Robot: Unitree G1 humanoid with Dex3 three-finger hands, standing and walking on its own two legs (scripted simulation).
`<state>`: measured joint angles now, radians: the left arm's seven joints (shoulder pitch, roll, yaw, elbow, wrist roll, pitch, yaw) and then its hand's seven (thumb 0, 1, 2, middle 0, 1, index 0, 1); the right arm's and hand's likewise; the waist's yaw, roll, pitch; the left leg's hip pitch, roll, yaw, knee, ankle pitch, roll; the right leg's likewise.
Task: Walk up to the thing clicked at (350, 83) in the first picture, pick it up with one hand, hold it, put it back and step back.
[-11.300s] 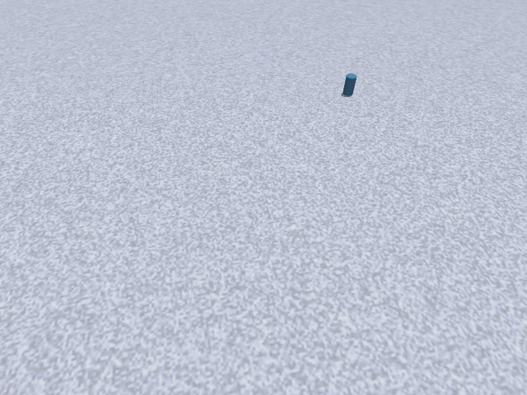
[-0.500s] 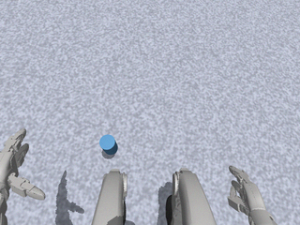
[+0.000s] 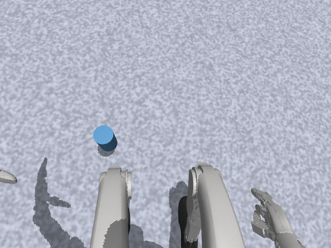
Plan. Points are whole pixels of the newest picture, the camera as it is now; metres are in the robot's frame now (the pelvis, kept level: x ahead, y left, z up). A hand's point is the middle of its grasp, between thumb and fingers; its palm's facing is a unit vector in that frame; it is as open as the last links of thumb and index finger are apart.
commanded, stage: go down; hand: left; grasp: from the side
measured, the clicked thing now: (106, 139) +0.45 +0.20 -0.39
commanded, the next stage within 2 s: approach in 1.26 s
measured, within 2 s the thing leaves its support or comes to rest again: neither
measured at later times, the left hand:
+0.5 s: hand out of the picture +0.35 +0.38 -0.07, palm faces +0.11 -0.98 -0.15, open 17.3 cm
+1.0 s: hand out of the picture +0.36 +0.39 -0.09, palm faces +0.11 -0.99 -0.13, open 17.4 cm
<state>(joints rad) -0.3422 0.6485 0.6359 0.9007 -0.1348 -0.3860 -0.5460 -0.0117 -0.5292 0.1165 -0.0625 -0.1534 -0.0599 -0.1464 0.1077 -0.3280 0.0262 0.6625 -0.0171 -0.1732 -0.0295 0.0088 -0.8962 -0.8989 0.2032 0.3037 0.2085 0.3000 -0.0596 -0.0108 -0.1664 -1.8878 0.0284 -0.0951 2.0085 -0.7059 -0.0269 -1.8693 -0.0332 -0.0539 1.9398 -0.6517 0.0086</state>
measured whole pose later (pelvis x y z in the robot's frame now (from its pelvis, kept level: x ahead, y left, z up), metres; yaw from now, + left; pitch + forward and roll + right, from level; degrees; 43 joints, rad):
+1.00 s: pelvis -0.01 +0.01 -0.08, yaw -1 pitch +32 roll -6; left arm -0.51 0.80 0.75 1.00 -0.18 -0.42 -0.70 -0.01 -0.53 0.11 -0.04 -0.11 -0.03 -0.11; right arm 0.11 -0.36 0.08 0.68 -0.03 -0.18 -0.01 0.01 -0.91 -0.91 0.20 0.30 0.21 0.30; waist -0.08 -0.02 -0.11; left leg -2.13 0.00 -0.12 2.27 -0.71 -0.02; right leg -2.09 -0.04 -0.05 2.18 -0.65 0.02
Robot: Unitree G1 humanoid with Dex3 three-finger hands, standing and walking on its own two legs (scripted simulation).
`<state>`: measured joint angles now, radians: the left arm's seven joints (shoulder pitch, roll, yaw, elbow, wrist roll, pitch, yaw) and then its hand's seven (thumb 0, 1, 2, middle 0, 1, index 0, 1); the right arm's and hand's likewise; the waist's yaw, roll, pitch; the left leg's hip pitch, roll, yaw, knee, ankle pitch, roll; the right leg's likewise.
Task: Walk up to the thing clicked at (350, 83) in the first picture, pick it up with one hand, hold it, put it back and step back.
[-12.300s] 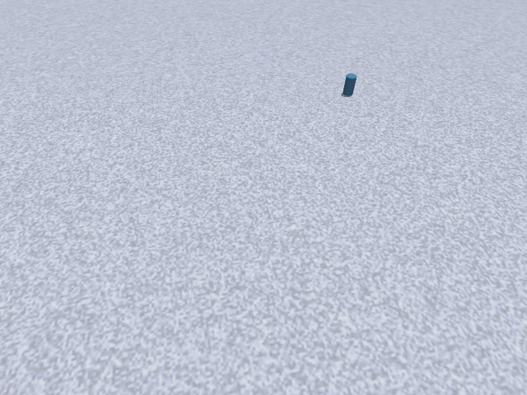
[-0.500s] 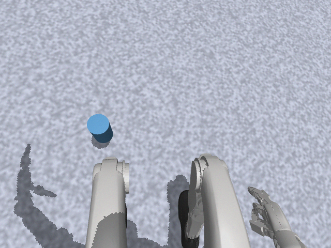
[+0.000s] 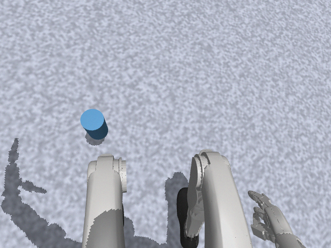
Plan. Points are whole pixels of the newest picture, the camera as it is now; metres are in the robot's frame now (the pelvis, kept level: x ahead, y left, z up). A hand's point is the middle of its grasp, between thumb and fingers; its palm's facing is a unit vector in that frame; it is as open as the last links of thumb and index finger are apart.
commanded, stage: go down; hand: left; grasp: from the side
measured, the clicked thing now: (95, 125) +0.46 +0.21 -0.31
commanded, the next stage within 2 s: approach in 0.26 s
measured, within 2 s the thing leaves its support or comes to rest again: neither
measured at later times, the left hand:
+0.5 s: hand out of the picture +0.38 +0.40 -0.02, palm faces +0.13 -0.99 -0.09, open 17.4 cm
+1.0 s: hand (54, 130) +0.41 +0.30 -0.22, palm faces +0.02 -1.00 +0.03, open 17.3 cm
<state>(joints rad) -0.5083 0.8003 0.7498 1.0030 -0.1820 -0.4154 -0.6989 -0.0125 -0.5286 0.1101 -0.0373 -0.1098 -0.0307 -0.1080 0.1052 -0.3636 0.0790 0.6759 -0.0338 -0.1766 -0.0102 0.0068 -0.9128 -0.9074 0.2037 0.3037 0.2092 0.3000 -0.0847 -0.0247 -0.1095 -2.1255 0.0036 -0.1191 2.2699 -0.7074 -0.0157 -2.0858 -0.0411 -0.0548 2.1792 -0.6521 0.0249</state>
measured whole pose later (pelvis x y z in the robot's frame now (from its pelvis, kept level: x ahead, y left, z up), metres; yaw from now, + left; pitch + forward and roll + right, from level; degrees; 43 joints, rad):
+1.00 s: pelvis -0.01 +0.01 -0.08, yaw -6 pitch +20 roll -13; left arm -0.61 0.86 0.69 1.36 -0.18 -0.86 -0.61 -0.01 -0.49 0.08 -0.06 -0.10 -0.03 -0.11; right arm -0.08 -0.38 0.34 0.63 -0.23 -0.12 0.06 0.00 -0.91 -0.91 0.20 0.30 0.21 0.30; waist -0.22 -0.20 0.18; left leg -2.23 0.00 -0.26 2.59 -0.72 -0.02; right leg -2.14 0.00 -0.15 2.39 -0.61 0.04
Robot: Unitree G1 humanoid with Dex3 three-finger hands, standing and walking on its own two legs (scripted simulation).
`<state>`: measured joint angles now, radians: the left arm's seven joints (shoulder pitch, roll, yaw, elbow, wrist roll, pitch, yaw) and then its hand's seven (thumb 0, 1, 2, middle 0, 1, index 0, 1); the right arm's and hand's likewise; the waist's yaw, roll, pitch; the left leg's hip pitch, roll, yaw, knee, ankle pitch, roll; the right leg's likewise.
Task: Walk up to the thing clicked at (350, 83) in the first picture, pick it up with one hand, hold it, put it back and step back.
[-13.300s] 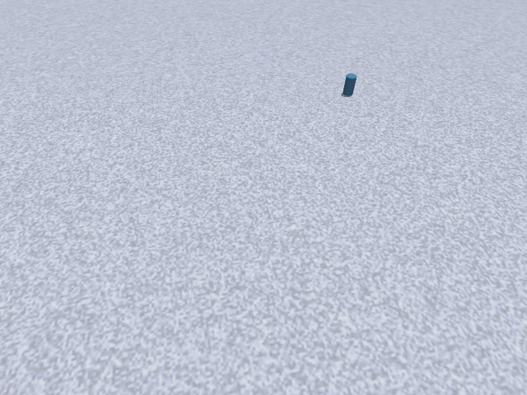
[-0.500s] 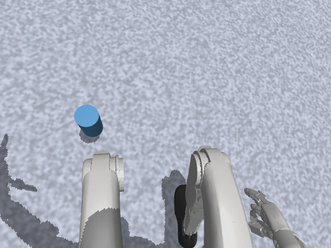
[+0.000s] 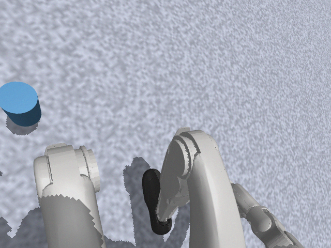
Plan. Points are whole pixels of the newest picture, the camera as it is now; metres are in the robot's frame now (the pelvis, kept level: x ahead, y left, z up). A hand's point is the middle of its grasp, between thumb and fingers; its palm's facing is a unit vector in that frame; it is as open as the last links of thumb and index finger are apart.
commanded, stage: close in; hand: left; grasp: from the side
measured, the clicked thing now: (22, 106) +0.44 +0.25 -0.23
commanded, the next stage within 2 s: rest palm in 0.58 s
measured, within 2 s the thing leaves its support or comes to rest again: leaves its support in 1.96 s
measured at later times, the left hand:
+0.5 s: hand (10, 119) +0.40 +0.26 -0.19, palm faces +0.12 -0.99 -0.01, open 17.4 cm
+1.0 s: hand (21, 117) +0.41 +0.24 -0.21, palm faces +0.22 -0.98 -0.01, open 14.1 cm
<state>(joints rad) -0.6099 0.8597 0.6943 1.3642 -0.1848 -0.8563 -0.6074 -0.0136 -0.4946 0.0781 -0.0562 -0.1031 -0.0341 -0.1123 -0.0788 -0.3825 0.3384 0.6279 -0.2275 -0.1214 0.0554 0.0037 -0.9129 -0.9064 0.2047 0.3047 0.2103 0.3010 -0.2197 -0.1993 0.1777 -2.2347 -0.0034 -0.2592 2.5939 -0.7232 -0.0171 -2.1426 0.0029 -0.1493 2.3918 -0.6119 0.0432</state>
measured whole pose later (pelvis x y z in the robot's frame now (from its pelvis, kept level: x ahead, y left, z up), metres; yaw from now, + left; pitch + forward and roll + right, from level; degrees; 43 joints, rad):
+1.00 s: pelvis -0.01 +0.01 -0.02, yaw -5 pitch +11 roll -19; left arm -0.61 0.82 0.44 1.52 -0.05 -1.20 0.02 -0.01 -0.09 0.29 -0.24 -0.23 -0.22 -0.24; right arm -0.20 -0.38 0.55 0.56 -0.41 -0.01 0.15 0.00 -0.90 -0.90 0.20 0.30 0.21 0.30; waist -0.26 -0.29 0.34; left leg -2.19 -0.01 -0.39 2.69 -0.73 0.00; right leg -2.05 0.05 -0.25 2.38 -0.57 0.08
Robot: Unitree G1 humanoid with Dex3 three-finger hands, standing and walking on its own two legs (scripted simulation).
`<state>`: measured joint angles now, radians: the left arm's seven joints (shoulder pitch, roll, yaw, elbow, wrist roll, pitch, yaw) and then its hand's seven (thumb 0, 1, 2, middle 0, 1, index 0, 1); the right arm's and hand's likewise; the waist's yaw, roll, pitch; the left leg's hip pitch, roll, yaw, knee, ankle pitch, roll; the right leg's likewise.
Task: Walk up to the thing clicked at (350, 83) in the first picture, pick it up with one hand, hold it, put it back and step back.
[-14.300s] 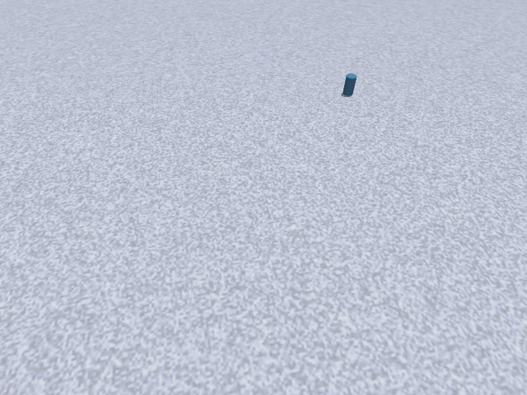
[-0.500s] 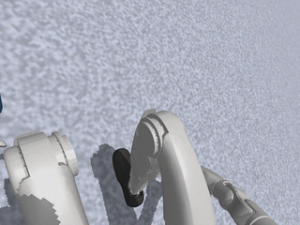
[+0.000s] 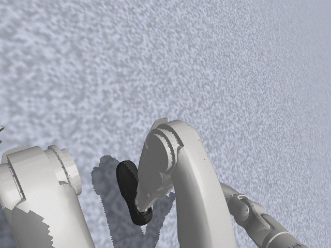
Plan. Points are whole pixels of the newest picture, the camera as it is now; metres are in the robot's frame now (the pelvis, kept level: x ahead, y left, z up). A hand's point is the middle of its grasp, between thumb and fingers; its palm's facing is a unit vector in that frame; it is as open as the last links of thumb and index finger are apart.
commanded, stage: close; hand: left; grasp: from the side
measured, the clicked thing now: out of the picture +0.44 +0.27 -0.21
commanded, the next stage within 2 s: settle in 0.46 s
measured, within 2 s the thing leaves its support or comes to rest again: leaves its support in 0.96 s
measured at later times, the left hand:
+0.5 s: hand out of the picture +0.42 +0.27 -0.19, palm faces +0.33 -0.94 -0.02, open 9.6 cm
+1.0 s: hand out of the picture +0.39 +0.26 -0.18, palm faces +0.28 -0.96 -0.02, open 9.8 cm
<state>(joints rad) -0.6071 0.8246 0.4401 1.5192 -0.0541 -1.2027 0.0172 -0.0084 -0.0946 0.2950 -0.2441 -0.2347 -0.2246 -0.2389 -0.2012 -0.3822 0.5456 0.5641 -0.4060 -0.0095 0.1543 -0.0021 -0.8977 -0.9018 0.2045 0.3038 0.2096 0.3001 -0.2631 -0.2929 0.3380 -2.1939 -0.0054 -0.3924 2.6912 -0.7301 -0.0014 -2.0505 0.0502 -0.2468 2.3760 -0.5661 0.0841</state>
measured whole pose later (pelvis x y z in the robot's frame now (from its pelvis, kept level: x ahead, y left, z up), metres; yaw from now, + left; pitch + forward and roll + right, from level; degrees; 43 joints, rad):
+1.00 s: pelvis +0.00 +0.00 +0.01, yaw +1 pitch +13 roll -19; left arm -0.51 0.73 0.39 1.21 -0.03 -1.03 0.05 -0.02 -0.27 0.96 -0.66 -0.98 -0.70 -1.00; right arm -0.15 -0.36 0.46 0.57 -0.36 0.02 0.18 0.00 -0.92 -0.91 0.20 0.30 0.21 0.30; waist -0.22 -0.27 0.29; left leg -2.19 -0.01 -0.39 2.65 -0.74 -0.02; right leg -2.05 0.03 -0.25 2.35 -0.58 0.07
